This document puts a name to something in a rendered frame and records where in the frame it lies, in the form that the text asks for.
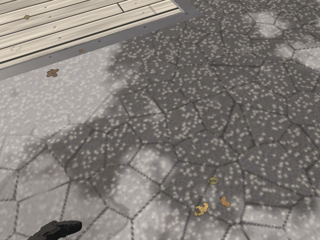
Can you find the left robot hand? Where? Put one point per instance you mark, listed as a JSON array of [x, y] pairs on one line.
[[55, 230]]

